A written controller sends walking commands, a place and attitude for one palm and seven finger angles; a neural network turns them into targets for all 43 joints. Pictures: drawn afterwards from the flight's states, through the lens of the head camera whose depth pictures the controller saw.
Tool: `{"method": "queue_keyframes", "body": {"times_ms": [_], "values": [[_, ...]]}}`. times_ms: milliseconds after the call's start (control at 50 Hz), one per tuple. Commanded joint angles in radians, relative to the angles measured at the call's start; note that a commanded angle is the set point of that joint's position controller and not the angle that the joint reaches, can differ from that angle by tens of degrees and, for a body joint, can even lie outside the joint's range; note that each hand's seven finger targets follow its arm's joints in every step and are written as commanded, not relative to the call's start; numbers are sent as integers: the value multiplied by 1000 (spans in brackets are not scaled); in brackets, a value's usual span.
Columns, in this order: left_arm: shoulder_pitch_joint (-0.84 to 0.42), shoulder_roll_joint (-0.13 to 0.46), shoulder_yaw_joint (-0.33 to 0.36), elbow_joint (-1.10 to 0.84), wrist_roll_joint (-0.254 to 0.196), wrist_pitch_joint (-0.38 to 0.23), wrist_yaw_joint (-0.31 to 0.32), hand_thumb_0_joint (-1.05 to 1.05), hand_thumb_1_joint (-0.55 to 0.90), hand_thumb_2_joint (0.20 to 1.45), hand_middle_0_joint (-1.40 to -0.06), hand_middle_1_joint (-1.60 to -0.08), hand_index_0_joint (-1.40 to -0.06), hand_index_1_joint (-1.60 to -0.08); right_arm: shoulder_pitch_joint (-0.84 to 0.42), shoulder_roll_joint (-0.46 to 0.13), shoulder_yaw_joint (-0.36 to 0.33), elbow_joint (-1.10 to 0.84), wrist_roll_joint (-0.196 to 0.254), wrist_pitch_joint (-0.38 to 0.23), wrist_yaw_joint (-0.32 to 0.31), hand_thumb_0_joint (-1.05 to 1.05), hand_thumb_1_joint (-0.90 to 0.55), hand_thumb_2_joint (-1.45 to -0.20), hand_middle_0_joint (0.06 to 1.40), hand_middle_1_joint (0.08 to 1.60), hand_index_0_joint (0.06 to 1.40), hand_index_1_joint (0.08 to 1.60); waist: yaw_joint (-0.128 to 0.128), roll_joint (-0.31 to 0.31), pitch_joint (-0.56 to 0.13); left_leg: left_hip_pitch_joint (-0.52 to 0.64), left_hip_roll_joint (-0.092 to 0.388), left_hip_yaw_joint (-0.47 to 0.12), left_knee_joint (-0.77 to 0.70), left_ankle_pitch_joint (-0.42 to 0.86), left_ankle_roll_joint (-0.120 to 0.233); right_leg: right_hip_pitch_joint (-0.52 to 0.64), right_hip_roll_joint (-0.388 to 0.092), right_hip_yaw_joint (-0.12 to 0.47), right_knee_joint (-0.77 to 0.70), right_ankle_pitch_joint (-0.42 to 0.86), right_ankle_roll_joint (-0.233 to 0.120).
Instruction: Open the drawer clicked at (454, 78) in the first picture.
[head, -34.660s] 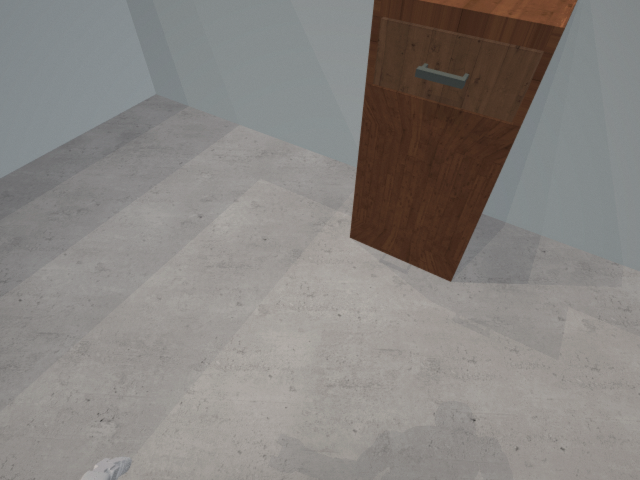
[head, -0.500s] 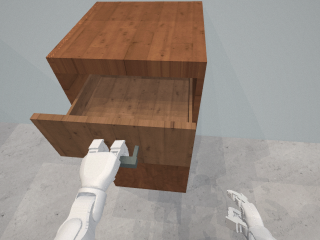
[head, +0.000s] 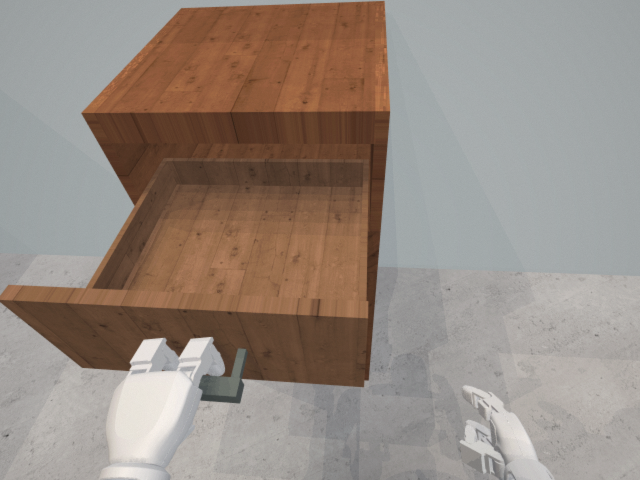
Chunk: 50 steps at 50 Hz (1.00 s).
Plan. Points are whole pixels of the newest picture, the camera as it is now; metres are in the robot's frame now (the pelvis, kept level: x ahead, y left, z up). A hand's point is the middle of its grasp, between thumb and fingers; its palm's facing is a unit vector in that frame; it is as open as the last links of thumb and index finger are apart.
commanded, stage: pull the drawer open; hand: left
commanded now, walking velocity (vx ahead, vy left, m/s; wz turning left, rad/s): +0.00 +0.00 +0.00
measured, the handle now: (191, 370) +0.23 +0.18 +0.05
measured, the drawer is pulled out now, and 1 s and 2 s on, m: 0.29 0.30 0.29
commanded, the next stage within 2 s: open the thumb to release the handle in 0.24 s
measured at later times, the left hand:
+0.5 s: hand (176, 427) +0.17 +0.19 +0.02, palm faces +0.09 -0.11 -0.99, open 5.8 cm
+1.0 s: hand (177, 427) +0.17 +0.18 +0.03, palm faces +0.05 -0.13 -0.99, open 13.4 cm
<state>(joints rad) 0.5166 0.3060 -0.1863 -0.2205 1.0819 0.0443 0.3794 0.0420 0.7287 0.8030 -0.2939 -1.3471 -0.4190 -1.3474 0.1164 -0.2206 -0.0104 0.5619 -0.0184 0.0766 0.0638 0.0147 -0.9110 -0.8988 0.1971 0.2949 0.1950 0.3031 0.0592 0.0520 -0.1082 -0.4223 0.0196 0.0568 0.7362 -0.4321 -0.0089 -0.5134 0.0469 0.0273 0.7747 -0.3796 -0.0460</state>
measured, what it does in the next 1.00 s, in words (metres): stands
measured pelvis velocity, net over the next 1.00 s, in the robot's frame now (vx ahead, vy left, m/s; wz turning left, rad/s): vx -0.02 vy -0.01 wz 0.03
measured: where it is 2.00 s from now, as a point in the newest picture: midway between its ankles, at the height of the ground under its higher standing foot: outside the picture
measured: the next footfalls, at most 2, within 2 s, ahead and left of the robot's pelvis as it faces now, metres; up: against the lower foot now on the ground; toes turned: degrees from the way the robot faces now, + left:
none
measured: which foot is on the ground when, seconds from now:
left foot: down 0.00-1.00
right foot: down 0.00-1.00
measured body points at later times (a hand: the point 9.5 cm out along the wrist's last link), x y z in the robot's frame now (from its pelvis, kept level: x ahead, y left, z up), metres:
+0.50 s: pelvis -0.01 +0.00 -0.01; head +0.02 -0.04 +0.44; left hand +0.16 +0.19 +0.08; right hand +0.21 -0.20 -0.11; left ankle -0.04 +0.12 -0.71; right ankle +0.00 -0.09 -0.71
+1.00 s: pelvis -0.02 -0.01 +0.00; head +0.00 -0.04 +0.45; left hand +0.16 +0.19 +0.08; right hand +0.21 -0.22 -0.09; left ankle -0.04 +0.12 -0.71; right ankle +0.00 -0.09 -0.71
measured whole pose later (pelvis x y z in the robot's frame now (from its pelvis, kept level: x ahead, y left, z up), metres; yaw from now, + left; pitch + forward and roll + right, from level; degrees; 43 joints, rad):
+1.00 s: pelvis -0.02 -0.01 +0.00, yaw +2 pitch +5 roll +1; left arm 0.41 0.33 -0.20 -0.14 1.07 0.04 0.39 0.00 -0.44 0.33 -0.35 -1.25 -0.34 -1.22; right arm 0.08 -0.23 -0.01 0.59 -0.02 0.07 -0.02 0.01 -0.91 -0.90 0.20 0.30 0.20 0.30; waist 0.08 0.05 -0.07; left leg -0.41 0.01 0.03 0.70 -0.38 -0.02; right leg -0.49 0.04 0.00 0.74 -0.34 -0.06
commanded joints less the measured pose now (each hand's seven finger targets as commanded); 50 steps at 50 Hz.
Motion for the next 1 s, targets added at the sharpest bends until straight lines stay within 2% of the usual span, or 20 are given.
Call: {"method": "queue_keyframes", "body": {"times_ms": [0, 20, 80, 140, 300, 320, 340, 400, 440, 520, 540, 620, 680, 720, 780, 840, 900, 920, 940, 980], "values": [[168, 110, 102, -212, -12, -14, 52, 0, 900, 900, -400, -1350, -400, -1350, -161, -71, -19, -183, 0, -59, 3, 0, -900, -900, 200, 300, 200, 300, 50, -79, -103, -28, -56, -30, -43, 274, 21, 137, -2, 73, -113, 295, 0], [195, 136, 138, -215, -21, -18, 58, 0, 900, 900, -400, -1350, -400, -1350, -166, -77, -17, -185, 1, -57, -1, 0, -900, -900, 200, 300, 200, 300, 56, -81, -104, -29, -54, -32, -44, 271, 19, 145, -1, 86, -121, 302, -3], [269, 108, 117, -219, -22, -32, 69, 0, 900, 900, -400, -1350, -400, -1350, -159, -70, -14, -193, -3, -60, 4, 0, -900, -900, 200, 300, 200, 300, 58, -99, -87, -52, -59, -31, -28, 250, 21, 126, -5, 87, -110, 288, 1], [193, 139, 146, -246, -6, -24, 82, 0, 900, 900, -400, -1350, -400, -1350, -156, -78, -18, -193, -8, -55, 3, 0, -900, -900, 200, 300, 200, 300, 49, -65, -110, -40, -57, -36, -18, 247, 20, 88, -3, 96, -104, 248, -5], [270, 99, 104, -281, -10, -13, 103, 0, 900, 900, -400, -1350, -400, -1350, -138, -77, -20, -205, -8, -57, 16, 0, -900, -900, 200, 300, 200, 300, 45, -67, -170, -41, -51, -43, 17, 341, 20, 98, -2, 74, -42, 395, -1], [-42, 221, 223, -198, 26, 3, 120, 0, 900, 900, -400, -1350, -400, -1350, -136, -97, -19, -156, -13, -38, -13, 0, -900, -900, 200, 300, 200, 300, -10, -106, -130, -68, -56, -53, 18, 263, 19, 40, 5, 82, -54, 335, 1], [-67, 181, 208, -189, 33, 5, 131, 0, 830, 870, -395, -1342, -395, -1342, -147, -85, -26, -168, -25, -42, -29, 0, -900, -900, 200, 300, 200, 300, 20, -92, -127, -63, -61, -53, 9, 225, 21, 51, 0, 85, -70, 293, 3], [-29, 145, 181, -134, 20, 22, 138, 0, 620, 780, -380, -1320, -380, -1320, -137, -79, -27, -166, -12, -56, -41, 0, -900, -900, 200, 300, 200, 300, 25, -75, -140, -39, -62, -48, 5, 220, 24, 55, 0, 64, -77, 270, 3], [-65, 159, 189, -156, -2, 43, 135, 0, 480, 720, -370, -1305, -370, -1305, -141, -82, -31, -160, -4, -51, -50, 0, -900, -900, 200, 300, 200, 300, 27, -76, -188, -18, -61, -44, -6, 238, 23, 105, -8, 58, -83, 304, 8], [-62, 172, 186, -121, -7, 68, 116, 0, 200, 600, -350, -1275, -350, -1275, -167, -76, -20, -146, 5, -47, -69, 0, -900, -900, 200, 300, 200, 300, 39, -111, -175, -19, -66, -36, -31, 241, 22, 151, -11, 73, -107, 348, 14], [-89, 158, 157, -121, -4, 71, 108, 0, 130, 570, -345, -1268, -345, -1268, -168, -75, -13, -144, 3, -47, -70, 0, -900, -900, 200, 300, 200, 300, 33, -108, -157, -22, -67, -35, -37, 228, 23, 145, -17, 65, -111, 322, 17], [-97, 201, 193, -90, -8, 74, 80, 0, -150, 450, -325, -1237, -325, -1237, -194, -75, -5, -139, 8, -43, -85, 0, -900, -900, 200, 300, 200, 300, 49, -109, -98, -29, -68, -27, -66, 180, 24, 152, -19, 93, -166, 220, 18], [-146, 163, 142, -91, -9, 71, 57, 0, -360, 360, -310, -1215, -310, -1215, -200, -70, -2, -138, 7, -45, -87, 0, -900, -900, 200, 300, 200, 300, 41, -88, -62, -20, -71, -24, -79, 148, 28, 134, -24, 91, -194, 132, 20], [-128, 205, 191, -83, -16, 64, 49, 0, -500, 300, -300, -1200, -300, -1200, -200, -73, -1, -136, 7, -47, -94, 0, -900, -900, 200, 300, 200, 300, 53, -93, -75, -13, -71, -23, -86, 154, 26, 161, -24, 104, -209, 133, 19], [-148, 179, 170, -62, -21, 48, 38, 0, -500, 300, -300, -1200, -300, -1200, -200, -69, 0, -131, 7, -49, -96, 0, -900, -900, 200, 300, 200, 300, 45, -109, -53, -25, -75, -22, -93, 131, 26, 152, -27, 109, -223, 91, 23], [-147, 180, 174, -78, -17, 32, 38, 0, -500, 300, -300, -1200, -300, -1200, -194, -72, -5, -134, 4, -55, -93, 0, -900, -900, 200, 300, 200, 300, 53, -71, -74, -9, -74, -22, -97, 145, 24, 161, -27, 104, -221, 99, 17], [-121, 178, 181, -64, -19, 19, 43, 0, -500, 300, -300, -1200, -300, -1200, -193, -71, -9, -132, 3, -59, -93, 0, -900, -900, 200, 300, 200, 300, 56, -95, -73, -25, -77, -24, -97, 148, 23, 168, -29, 107, -218, 120, 19], [-150, 107, 97, -72, -16, 26, 37, 0, -500, 300, -300, -1200, -300, -1200, -193, -76, -12, -133, -1, -56, -84, 0, -900, -900, 200, 300, 200, 300, 36, -92, -71, -11, -76, -29, -96, 153, 22, 146, -29, 95, -221, 117, 16], [-194, 110, 91, -80, -11, 24, 40, 0, -500, 300, -300, -1200, -300, -1200, -188, -77, -15, -132, -1, -59, -79, 0, -900, -900, 200, 300, 200, 300, 26, -99, -70, -10, -72, -27, -92, 144, 25, 125, -29, 84, -217, 91, 18], [-206, 120, 102, -70, 1, 25, 50, 0, -500, 300, -300, -1200, -300, -1200, -181, -78, -22, -129, -5, -60, -80, 0, -900, -900, 200, 300, 200, 300, 34, -88, -97, -5, -71, -27, -88, 155, 26, 130, -26, 75, -204, 105, 16]]}}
